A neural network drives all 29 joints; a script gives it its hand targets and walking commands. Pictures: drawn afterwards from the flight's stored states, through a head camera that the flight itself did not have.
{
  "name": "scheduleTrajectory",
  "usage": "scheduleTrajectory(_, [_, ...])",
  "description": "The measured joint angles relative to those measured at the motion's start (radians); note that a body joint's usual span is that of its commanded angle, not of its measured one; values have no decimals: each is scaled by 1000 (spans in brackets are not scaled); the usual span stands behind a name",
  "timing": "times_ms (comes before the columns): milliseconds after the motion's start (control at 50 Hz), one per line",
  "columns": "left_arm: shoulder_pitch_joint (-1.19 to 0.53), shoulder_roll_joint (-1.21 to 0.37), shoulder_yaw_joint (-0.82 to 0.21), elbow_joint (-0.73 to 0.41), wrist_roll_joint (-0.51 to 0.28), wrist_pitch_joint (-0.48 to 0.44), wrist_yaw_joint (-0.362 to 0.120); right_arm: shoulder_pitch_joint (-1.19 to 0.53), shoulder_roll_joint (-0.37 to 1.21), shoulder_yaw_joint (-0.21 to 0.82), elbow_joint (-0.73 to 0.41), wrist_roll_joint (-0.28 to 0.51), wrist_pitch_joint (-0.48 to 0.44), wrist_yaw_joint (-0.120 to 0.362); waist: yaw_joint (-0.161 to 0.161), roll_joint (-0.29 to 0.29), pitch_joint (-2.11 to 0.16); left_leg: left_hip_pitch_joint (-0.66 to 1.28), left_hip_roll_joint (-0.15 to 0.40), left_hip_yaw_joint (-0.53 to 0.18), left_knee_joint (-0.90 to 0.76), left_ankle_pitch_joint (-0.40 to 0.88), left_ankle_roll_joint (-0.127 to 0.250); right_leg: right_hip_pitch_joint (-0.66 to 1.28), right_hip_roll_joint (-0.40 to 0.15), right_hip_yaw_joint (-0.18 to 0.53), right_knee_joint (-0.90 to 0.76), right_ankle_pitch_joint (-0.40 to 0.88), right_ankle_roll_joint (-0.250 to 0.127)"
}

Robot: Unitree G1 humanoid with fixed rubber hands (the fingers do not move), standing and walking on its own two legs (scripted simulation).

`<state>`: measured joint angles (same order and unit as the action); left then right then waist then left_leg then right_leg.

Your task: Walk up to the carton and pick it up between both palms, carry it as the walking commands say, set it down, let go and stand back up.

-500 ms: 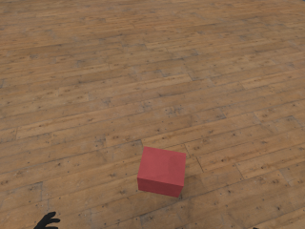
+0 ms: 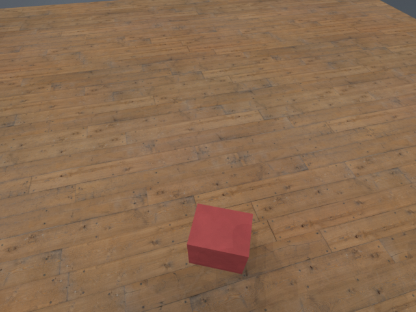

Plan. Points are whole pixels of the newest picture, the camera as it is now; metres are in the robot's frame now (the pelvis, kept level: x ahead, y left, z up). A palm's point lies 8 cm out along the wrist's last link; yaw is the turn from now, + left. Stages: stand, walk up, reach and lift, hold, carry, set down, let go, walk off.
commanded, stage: walk up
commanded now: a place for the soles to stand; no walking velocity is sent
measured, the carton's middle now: (219, 239) +0.53 -0.05 -0.67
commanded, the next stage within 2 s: none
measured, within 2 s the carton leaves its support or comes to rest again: neither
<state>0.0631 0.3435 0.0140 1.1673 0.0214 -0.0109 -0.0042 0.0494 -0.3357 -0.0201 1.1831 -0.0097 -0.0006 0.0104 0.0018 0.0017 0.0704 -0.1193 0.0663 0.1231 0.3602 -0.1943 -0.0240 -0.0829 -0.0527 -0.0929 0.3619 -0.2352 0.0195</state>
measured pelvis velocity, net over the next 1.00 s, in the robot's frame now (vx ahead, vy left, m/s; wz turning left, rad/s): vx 0.13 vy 0.02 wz -0.16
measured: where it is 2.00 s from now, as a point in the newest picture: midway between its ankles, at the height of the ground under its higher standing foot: outside the picture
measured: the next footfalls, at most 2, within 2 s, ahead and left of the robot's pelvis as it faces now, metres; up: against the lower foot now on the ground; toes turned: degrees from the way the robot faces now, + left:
right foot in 0.56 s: +0.15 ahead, -0.12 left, +0.00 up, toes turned -16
left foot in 0.90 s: +0.27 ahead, +0.12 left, +0.00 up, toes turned -22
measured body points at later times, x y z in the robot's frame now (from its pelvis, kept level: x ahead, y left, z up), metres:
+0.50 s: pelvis +0.02 +0.00 -0.01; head +0.03 +0.00 +0.44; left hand +0.12 +0.31 -0.13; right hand +0.08 -0.31 -0.13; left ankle +0.00 +0.13 -0.75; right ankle -0.01 -0.11 -0.73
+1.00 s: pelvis +0.13 +0.02 -0.03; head +0.16 +0.03 +0.42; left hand +0.24 +0.32 -0.15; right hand +0.20 -0.30 -0.14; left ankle +0.23 +0.11 -0.75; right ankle +0.07 -0.12 -0.73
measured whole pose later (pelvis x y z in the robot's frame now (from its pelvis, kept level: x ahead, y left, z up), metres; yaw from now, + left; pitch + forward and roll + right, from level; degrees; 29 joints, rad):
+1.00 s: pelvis +0.13 +0.02 -0.03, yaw -9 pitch -4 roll +0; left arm 0.22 0.41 0.03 0.90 -0.01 0.00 0.00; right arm 0.11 -0.34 -0.03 0.93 -0.02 -0.03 0.02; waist 0.03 -0.03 0.15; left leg -0.37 0.04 0.09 0.65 -0.21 0.03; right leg -0.24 -0.02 0.04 0.82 -0.57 -0.01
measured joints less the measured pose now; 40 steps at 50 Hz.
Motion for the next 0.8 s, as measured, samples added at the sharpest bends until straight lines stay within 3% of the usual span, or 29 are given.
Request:
scheduleTrajectory(380, [-11,1,-1,-33,-2,2,-2,24,3,7,-14,0,-4,0,-6,-6,-10,5,-12,8,-14,-8,12,5,-10,12,-23,3,14])
scheduleTrajectory(500, [88,35,31,-96,10,8,-31,73,-6,-41,-115,-14,-45,15,-17,-32,-23,17,-7,78,74,-96,16,-149,-20,54,310,-207,-20])
scheduleTrajectory(560, [104,47,37,-123,7,-5,-39,121,-34,-52,-143,-23,-42,17,-31,-22,-4,42,8,86,92,-123,3,-185,-21,47,282,-234,-34])
scheduleTrajectory(600, [111,46,42,-151,10,-33,-38,152,-63,-56,-151,-19,-25,24,-34,6,13,14,37,65,204,-184,14,-162,-1,34,226,-35,-31])
scheduleTrajectory(680, [152,37,50,-200,4,-56,-26,166,-92,-49,-168,-9,8,26,-6,39,33,-166,-6,-76,612,-282,45,-133,39,65,213,-81,-31])
scheduleTrajectory(720, [179,36,53,-215,-3,-50,-19,161,-93,-45,-194,-9,3,30,-3,46,43,-220,-11,-90,625,-276,44,-106,45,74,176,-63,-24])
scheduleTrajectory(800, [216,51,51,-254,-7,-44,-13,140,-77,-38,-236,-14,-7,40,5,45,66,-281,-2,-103,481,-254,29,-60,51,78,144,-71,-18])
